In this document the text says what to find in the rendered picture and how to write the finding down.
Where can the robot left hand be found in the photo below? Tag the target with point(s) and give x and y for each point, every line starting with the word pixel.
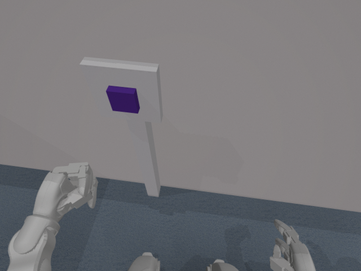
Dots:
pixel 50 199

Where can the left robot thigh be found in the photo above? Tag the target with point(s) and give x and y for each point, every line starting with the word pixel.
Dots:
pixel 145 263

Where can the robot right hand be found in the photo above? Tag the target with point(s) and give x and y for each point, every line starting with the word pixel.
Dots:
pixel 296 254

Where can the left robot forearm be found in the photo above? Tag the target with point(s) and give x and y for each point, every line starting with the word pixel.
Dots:
pixel 31 247

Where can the panel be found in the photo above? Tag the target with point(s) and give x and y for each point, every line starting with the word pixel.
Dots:
pixel 145 77

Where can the button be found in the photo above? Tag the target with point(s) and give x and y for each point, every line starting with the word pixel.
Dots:
pixel 123 99

